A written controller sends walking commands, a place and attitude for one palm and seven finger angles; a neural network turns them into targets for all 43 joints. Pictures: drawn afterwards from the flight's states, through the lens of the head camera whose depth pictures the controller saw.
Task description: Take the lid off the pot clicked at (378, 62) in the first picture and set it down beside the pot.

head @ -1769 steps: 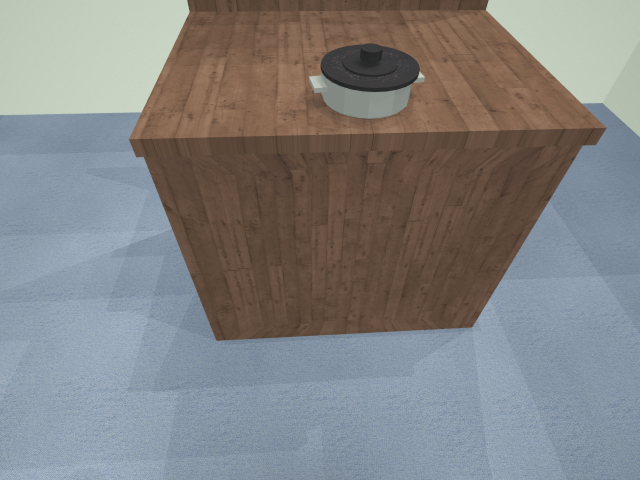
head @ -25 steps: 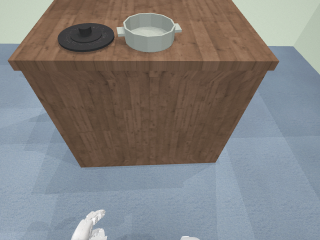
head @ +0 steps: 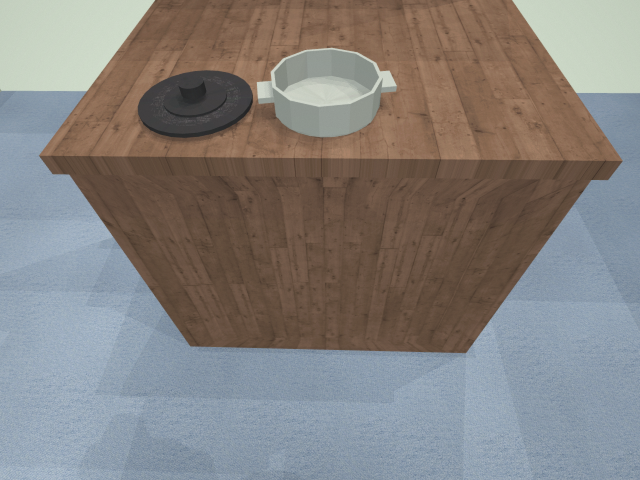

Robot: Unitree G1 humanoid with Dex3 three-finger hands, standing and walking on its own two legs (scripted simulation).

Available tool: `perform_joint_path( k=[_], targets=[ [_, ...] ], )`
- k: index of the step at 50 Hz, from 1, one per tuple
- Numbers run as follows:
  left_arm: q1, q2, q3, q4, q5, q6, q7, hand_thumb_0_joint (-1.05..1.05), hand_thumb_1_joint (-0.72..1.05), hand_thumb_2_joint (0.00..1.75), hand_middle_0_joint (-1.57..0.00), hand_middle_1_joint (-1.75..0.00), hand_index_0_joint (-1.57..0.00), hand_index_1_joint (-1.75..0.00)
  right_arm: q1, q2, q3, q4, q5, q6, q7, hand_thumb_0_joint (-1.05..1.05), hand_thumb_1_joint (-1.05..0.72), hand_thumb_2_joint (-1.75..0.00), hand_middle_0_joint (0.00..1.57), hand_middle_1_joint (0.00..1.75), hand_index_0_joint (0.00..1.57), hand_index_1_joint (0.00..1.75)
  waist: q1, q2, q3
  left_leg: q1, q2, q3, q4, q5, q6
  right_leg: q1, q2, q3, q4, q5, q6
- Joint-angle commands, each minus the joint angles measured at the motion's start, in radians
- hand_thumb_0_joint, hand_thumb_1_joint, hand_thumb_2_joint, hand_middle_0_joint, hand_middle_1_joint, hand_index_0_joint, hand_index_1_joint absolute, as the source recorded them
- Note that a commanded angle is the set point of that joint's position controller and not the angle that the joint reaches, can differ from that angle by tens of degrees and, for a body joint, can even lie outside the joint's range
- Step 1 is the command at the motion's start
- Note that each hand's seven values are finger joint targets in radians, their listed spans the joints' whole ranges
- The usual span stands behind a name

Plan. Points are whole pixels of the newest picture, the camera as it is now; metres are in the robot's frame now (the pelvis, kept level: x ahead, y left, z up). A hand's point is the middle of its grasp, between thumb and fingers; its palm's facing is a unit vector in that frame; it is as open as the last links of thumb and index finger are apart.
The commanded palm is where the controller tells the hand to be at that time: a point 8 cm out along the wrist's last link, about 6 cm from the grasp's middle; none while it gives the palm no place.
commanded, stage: stop stepping back and stand still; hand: left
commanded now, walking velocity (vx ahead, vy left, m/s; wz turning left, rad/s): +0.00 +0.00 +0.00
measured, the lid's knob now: (192, 87) +0.70 +0.24 +0.11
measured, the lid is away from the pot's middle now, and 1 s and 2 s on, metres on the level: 0.23 0.23 0.23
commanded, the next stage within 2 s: let the arm hang, fingers relaxed in 0.18 s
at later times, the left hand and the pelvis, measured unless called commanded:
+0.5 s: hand out of the picture +0.03 +0.18 -0.17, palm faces +0.04 -0.98 -0.20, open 7.3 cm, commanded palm none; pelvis -0.01 +0.01 +0.00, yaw +0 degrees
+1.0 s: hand out of the picture -0.04 +0.18 -0.17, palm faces +0.02 -0.98 -0.17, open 7.3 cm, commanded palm none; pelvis -0.05 +0.02 +0.01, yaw -1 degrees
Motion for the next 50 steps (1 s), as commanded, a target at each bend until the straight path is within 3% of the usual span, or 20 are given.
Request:
perform_joint_path(
  k=[1,6,12,28,32,50],
  targets=[
    [0.060,0.083,0.022,-0.032,0.006,-0.014,0.012,0.00,0.90,0.90,-0.20,-0.30,-0.20,-0.30,0.120,-0.099,-0.032,-0.004,0.008,-0.015,-0.013,0.00,-0.90,-0.90,0.20,0.30,0.20,0.30,0.007,-0.049,-0.087,0.075,0.074,-0.003,-0.017,0.675,0.037,0.081,-0.084,0.042,-0.013,0.631,-0.041],
    [0.060,0.066,0.027,-0.021,0.010,-0.008,0.011,0.00,0.90,0.90,-0.20,-0.30,-0.20,-0.30,0.093,-0.096,-0.036,-0.003,0.005,-0.010,-0.019,0.00,-0.90,-0.90,0.20,0.30,0.20,0.30,0.010,-0.014,-0.048,0.079,0.076,-0.003,-0.032,0.640,0.041,0.064,-0.079,0.037,-0.033,0.560,-0.041],
    [0.056,0.075,0.027,-0.019,0.008,-0.006,0.006,0.00,0.90,0.90,-0.20,-0.30,-0.20,-0.30,0.075,-0.114,-0.034,-0.006,0.003,-0.011,-0.020,0.00,-0.90,-0.90,0.20,0.30,0.20,0.30,0.011,0.014,-0.048,0.086,0.080,-0.007,-0.053,0.607,0.040,0.072,-0.079,0.042,-0.045,0.538,-0.044],
    [0.064,0.075,0.016,0.008,0.009,-0.004,-0.002,0.00,0.90,0.90,-0.20,-0.30,-0.20,-0.30,0.052,-0.112,-0.022,0.004,0.003,-0.013,-0.012,0.00,-0.90,-0.90,0.20,0.30,0.20,0.30,0.020,-0.033,0.041,0.007,0.071,-0.026,-0.133,0.317,0.051,0.048,-0.078,0.063,-0.128,0.336,-0.033],
    [0.074,0.075,0.013,0.017,0.009,-0.006,-0.003,0.00,0.90,0.90,-0.20,-0.30,-0.20,-0.30,0.065,-0.111,-0.021,0.012,0.005,-0.017,-0.011,0.00,-0.90,-0.90,0.20,0.30,0.20,0.30,0.020,-0.032,0.017,0.011,0.073,-0.029,-0.139,0.300,0.054,0.054,-0.079,0.062,-0.134,0.313,-0.029],
    [0.117,0.039,0.004,0.061,0.012,-0.004,-0.003,0.00,0.90,0.90,-0.20,-0.30,-0.20,-0.30,0.088,-0.099,-0.018,0.034,0.005,-0.021,-0.012,0.00,-0.90,-0.90,0.20,0.30,0.20,0.30,0.021,-0.018,0.060,-0.039,0.078,-0.056,-0.178,0.185,0.063,0.009,-0.069,0.064,-0.140,0.210,-0.021]
  ],
)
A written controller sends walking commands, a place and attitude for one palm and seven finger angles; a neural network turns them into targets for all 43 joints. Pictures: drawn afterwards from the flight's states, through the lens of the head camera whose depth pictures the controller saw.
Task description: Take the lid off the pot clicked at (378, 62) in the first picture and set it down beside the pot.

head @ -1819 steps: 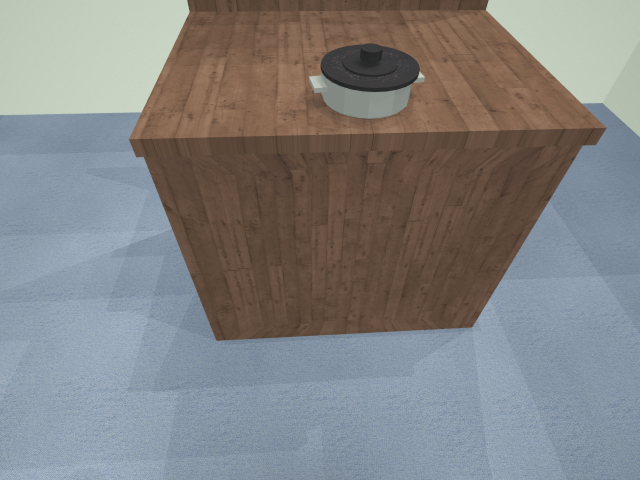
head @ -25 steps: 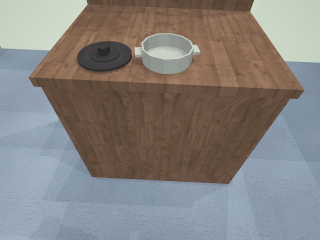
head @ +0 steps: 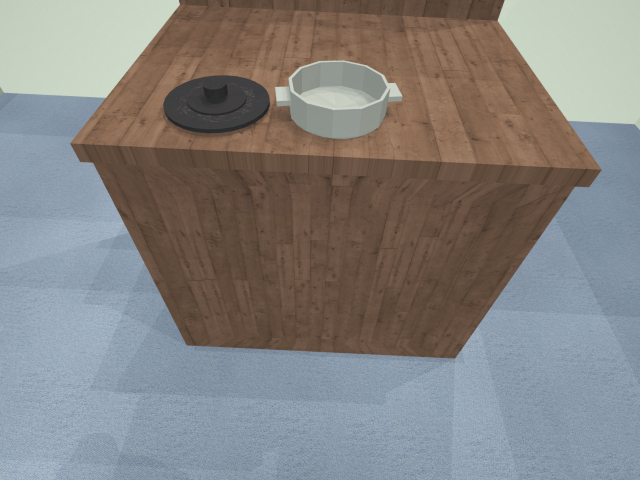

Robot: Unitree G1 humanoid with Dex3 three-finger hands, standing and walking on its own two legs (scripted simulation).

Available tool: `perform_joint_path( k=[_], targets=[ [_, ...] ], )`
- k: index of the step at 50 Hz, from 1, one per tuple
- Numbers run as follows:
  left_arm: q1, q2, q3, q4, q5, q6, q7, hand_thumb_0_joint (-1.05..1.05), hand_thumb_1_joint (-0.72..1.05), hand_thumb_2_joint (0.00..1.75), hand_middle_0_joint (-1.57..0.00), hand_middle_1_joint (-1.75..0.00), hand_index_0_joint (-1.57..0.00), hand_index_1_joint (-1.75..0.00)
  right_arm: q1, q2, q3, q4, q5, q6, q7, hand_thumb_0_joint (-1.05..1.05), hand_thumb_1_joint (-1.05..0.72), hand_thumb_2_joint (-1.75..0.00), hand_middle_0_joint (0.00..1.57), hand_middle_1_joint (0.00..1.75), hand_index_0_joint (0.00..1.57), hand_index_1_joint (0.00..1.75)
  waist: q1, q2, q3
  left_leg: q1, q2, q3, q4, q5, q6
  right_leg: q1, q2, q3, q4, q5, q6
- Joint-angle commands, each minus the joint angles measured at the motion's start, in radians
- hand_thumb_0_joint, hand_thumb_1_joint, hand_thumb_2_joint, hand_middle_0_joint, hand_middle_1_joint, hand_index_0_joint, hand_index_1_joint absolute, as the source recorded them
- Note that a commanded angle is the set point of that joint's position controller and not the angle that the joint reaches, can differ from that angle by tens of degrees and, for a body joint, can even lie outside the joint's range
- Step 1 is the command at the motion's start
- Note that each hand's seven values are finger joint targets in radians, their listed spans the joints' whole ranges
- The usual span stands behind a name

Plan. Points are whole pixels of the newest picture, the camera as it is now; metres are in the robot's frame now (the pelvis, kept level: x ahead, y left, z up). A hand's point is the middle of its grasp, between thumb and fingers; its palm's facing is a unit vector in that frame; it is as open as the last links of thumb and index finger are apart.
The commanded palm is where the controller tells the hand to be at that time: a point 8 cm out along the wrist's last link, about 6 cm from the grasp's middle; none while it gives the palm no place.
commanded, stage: let the arm hang, fingers relaxed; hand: left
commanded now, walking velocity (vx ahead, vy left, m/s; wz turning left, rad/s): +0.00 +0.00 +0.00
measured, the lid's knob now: (215, 88) +0.74 +0.23 +0.11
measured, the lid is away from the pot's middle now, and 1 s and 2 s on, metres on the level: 0.23 0.23 0.23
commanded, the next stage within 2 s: look to check the result in 0.38 s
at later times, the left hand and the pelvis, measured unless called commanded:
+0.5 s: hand out of the picture -0.01 +0.16 -0.18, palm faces +0.05 -0.98 -0.18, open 7.3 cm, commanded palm none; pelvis +0.00 -0.01 +0.00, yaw +0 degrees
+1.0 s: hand out of the picture +0.00 +0.16 -0.18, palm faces +0.05 -0.98 -0.18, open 7.3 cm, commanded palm none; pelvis +0.00 -0.01 +0.00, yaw +0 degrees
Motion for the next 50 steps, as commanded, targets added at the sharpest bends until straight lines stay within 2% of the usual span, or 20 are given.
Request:
perform_joint_path(
  k=[1,4,10,17,20,23,25,28,33,38,44,48,50],
  targets=[
    [0.044,0.073,0.010,-0.036,0.005,-0.020,0.005,0.00,0.90,0.90,-0.20,-0.30,-0.20,-0.30,0.083,-0.096,-0.018,-0.026,0.003,-0.006,-0.006,0.00,-0.90,-0.90,0.20,0.30,0.20,0.30,-0.001,0.042,0.065,-0.077,0.098,-0.090,-0.128,0.094,0.037,-0.041,-0.049,0.039,-0.064,0.092,-0.045],
    [0.049,0.064,0.009,-0.034,0.006,-0.018,0.004,0.00,0.90,0.90,-0.20,-0.30,-0.20,-0.30,0.084,-0.096,-0.018,-0.026,0.000,-0.007,-0.006,0.00,-0.90,-0.90,0.20,0.30,0.20,0.30,0.002,0.044,0.067,-0.093,0.104,-0.100,-0.144,0.054,0.041,-0.039,-0.045,0.033,-0.058,0.079,-0.043],
    [0.059,0.064,0.012,-0.031,0.005,-0.025,0.006,0.00,0.90,0.90,-0.20,-0.30,-0.20,-0.30,0.087,-0.091,-0.019,-0.025,0.003,-0.012,-0.007,0.00,-0.90,-0.90,0.20,0.30,0.20,0.30,0.001,0.016,0.023,-0.065,0.095,-0.083,-0.109,0.147,0.039,-0.019,-0.057,0.043,-0.054,0.146,-0.044],
    [0.058,0.066,0.014,-0.032,0.005,-0.026,0.008,0.00,0.90,0.90,-0.20,-0.30,-0.20,-0.30,0.082,-0.085,-0.019,-0.020,0.002,-0.008,-0.005,0.00,-0.90,-0.90,0.20,0.30,0.20,0.30,-0.001,0.014,0.051,-0.076,0.093,-0.079,-0.104,0.127,0.033,-0.040,-0.056,0.051,-0.061,0.123,-0.047],
    [0.057,0.066,0.016,-0.031,0.005,-0.027,0.007,0.00,0.90,0.90,-0.20,-0.30,-0.20,-0.30,0.080,-0.089,-0.018,-0.020,0.002,-0.011,-0.006,0.00,-0.90,-0.90,0.20,0.30,0.20,0.30,0.000,0.019,0.029,-0.066,0.096,-0.079,-0.104,0.154,0.034,-0.024,-0.056,0.049,-0.053,0.151,-0.047],
    [0.056,0.070,0.016,-0.033,0.004,-0.027,0.007,0.00,0.90,0.90,-0.20,-0.30,-0.20,-0.30,0.076,-0.091,-0.018,-0.019,0.003,-0.012,-0.007,0.00,-0.90,-0.90,0.20,0.30,0.20,0.30,0.001,0.029,0.033,-0.065,0.096,-0.077,-0.101,0.168,0.034,-0.023,-0.058,0.048,-0.052,0.161,-0.047],
    [0.054,0.071,0.016,-0.032,0.004,-0.028,0.007,0.00,0.90,0.90,-0.20,-0.30,-0.20,-0.30,0.072,-0.091,-0.018,-0.018,0.003,-0.011,-0.006,0.00,-0.90,-0.90,0.20,0.30,0.20,0.30,0.002,0.005,0.033,-0.069,0.092,-0.076,-0.098,0.158,0.032,-0.018,-0.060,0.051,-0.058,0.155,-0.047],
    [0.054,0.075,0.016,-0.034,0.004,-0.028,0.008,0.00,0.90,0.90,-0.20,-0.30,-0.20,-0.30,0.070,-0.090,-0.018,-0.017,0.002,-0.010,-0.006,0.00,-0.90,-0.90,0.20,0.30,0.20,0.30,0.001,0.019,0.028,-0.061,0.091,-0.074,-0.095,0.158,0.030,-0.020,-0.061,0.056,-0.063,0.153,-0.050],
    [0.049,0.078,0.016,-0.033,0.003,-0.029,0.008,0.00,0.90,0.90,-0.20,-0.30,-0.20,-0.30,0.064,-0.090,-0.019,-0.017,0.002,-0.009,-0.005,0.00,-0.90,-0.90,0.20,0.30,0.20,0.30,0.002,0.006,0.035,-0.062,0.090,-0.072,-0.093,0.155,0.029,-0.022,-0.063,0.057,-0.069,0.147,-0.050],
    [0.047,0.080,0.016,-0.035,0.004,-0.028,0.007,0.00,0.90,0.90,-0.20,-0.30,-0.20,-0.30,0.062,-0.093,-0.018,-0.014,0.001,-0.008,-0.004,0.00,-0.90,-0.90,0.20,0.30,0.20,0.30,0.002,0.028,0.041,-0.065,0.092,-0.074,-0.099,0.143,0.029,-0.026,-0.060,0.057,-0.072,0.132,-0.052],
    [0.047,0.081,0.016,-0.033,0.003,-0.031,0.008,0.00,0.90,0.90,-0.20,-0.30,-0.20,-0.30,0.065,-0.095,-0.019,-0.016,0.002,-0.009,-0.005,0.00,-0.90,-0.90,0.20,0.30,0.20,0.30,0.000,0.000,0.021,-0.054,0.088,-0.071,-0.088,0.165,0.026,-0.010,-0.063,0.063,-0.076,0.156,-0.053],
    [0.044,0.080,0.016,-0.033,0.003,-0.029,0.007,0.00,0.90,0.90,-0.20,-0.30,-0.20,-0.30,0.061,-0.094,-0.018,-0.012,0.002,-0.009,-0.006,0.00,-0.90,-0.90,0.20,0.30,0.20,0.30,0.002,0.032,0.034,-0.055,0.094,-0.074,-0.099,0.167,0.028,-0.017,-0.059,0.052,-0.070,0.156,-0.051],
    [0.047,0.080,0.016,-0.029,0.002,-0.030,0.007,0.00,0.90,0.90,-0.20,-0.30,-0.20,-0.30,0.059,-0.096,-0.018,-0.013,0.003,-0.009,-0.006,0.00,-0.90,-0.90,0.20,0.30,0.20,0.30,0.003,0.013,0.026,-0.053,0.093,-0.071,-0.094,0.172,0.027,-0.008,-0.062,0.054,-0.072,0.165,-0.051]
  ],
)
